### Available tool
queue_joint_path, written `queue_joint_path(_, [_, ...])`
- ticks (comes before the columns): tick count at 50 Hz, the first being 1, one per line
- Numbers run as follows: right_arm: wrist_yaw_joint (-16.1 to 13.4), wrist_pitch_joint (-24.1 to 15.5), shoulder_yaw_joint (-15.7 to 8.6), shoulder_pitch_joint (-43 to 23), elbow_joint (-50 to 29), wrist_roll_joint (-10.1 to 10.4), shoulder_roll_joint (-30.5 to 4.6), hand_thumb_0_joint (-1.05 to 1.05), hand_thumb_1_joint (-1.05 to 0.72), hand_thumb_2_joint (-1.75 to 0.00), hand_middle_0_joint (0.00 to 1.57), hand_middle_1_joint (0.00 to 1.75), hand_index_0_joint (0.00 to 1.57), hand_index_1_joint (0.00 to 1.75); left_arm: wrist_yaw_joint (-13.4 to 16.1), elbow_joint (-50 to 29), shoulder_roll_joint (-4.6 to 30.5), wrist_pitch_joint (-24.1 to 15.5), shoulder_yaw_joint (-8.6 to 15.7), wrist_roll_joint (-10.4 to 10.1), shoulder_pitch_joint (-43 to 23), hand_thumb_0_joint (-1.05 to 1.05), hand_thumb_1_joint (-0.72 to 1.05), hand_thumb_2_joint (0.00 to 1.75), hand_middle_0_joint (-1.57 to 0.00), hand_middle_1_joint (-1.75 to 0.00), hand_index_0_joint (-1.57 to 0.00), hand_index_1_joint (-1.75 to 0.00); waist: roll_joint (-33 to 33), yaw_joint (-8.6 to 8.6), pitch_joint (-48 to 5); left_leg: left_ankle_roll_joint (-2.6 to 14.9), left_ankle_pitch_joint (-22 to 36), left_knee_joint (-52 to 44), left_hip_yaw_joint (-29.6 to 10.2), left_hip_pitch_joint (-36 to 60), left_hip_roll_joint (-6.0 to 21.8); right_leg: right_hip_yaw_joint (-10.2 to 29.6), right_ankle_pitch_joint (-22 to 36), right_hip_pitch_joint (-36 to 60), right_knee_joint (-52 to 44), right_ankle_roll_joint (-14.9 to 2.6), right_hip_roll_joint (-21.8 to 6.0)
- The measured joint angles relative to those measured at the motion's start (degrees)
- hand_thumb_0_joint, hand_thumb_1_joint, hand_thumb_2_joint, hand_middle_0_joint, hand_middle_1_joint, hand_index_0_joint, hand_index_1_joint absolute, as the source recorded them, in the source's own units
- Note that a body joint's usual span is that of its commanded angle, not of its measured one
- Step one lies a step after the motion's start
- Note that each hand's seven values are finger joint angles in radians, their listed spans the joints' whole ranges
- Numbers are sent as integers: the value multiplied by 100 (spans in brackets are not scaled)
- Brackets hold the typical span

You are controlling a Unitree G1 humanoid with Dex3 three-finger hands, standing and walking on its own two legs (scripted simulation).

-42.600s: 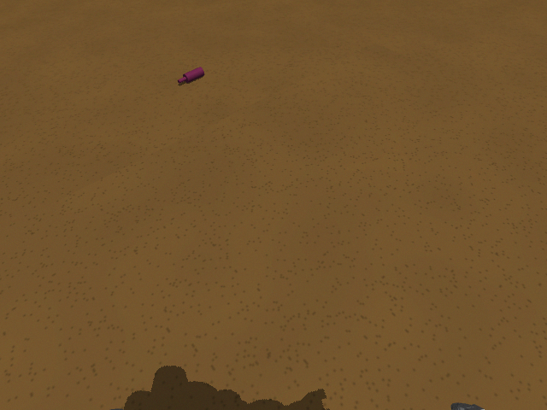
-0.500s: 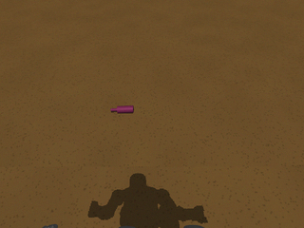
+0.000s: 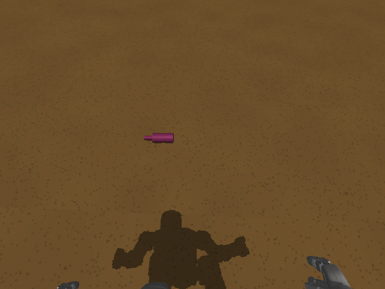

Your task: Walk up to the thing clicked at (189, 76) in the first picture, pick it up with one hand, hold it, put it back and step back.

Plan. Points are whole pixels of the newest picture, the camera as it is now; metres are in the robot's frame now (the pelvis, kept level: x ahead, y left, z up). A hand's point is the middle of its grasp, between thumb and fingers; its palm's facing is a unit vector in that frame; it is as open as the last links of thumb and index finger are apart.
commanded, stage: step back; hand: left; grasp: from above
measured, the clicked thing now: (158, 137) +1.04 +0.26 -0.74
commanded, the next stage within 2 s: stand in 0.06 s
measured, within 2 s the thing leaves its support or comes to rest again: neither
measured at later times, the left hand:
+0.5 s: hand out of the picture +0.07 +0.25 -0.14, palm faces -0.03 -0.94 -0.34, open 7.4 cm
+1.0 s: hand out of the picture +0.05 +0.25 -0.15, palm faces -0.04 -0.94 -0.34, open 7.4 cm
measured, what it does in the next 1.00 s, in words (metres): stands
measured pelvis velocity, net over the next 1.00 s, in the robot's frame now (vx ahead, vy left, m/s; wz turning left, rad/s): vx -0.01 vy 0.00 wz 0.00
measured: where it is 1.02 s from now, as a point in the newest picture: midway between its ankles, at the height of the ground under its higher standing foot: outside the picture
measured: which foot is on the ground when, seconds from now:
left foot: down 0.00-1.00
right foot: down 0.00-1.00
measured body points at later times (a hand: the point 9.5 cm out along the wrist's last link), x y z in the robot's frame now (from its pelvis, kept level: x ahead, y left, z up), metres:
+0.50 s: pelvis -0.01 +0.00 +0.01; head -0.01 +0.00 +0.46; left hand +0.08 +0.30 -0.12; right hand +0.07 -0.30 -0.12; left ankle +0.03 +0.13 -0.73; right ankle -0.03 -0.14 -0.73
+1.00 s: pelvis -0.01 +0.00 +0.01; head +0.00 +0.00 +0.46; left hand +0.05 +0.30 -0.12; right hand +0.06 -0.30 -0.12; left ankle +0.03 +0.13 -0.73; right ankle -0.03 -0.14 -0.73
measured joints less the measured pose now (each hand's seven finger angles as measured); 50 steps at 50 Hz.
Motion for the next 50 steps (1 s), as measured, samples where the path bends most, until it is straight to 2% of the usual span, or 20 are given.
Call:
queue_joint_path(8, [21, -7, 20, -156, 162, 36, -54, 0, -91, -90, 20, 30, 21, 30, -2, 177, -90, -42, -76, -2, -180, 1, 91, 90, -21, -30, -20, -30, 75, -54, -47, 9, 235, -508, 37, 343, -37, 17, 256, 340, -528, 33, -31])
queue_joint_path(28, [63, 31, 16, 400, 540, 19, -163, 0, -91, -90, 20, 30, 21, 30, -75, 424, -135, -7, -96, 37, -103, 1, 91, 90, -21, -30, -20, -30, 71, -228, -106, -12, 709, -1186, 36, 611, -55, 1, 656, 542, -1065, 22, -32])
queue_joint_path(50, [56, -3, 85, 466, 506, 17, -161, 0, -91, -90, 20, 30, 21, 30, -90, 409, -129, 18, -126, 20, 67, 1, 91, 90, -21, -30, -20, -30, 89, -196, -132, -5, 699, -1169, 40, 515, -66, 7, 628, 428, -1012, 22, -44])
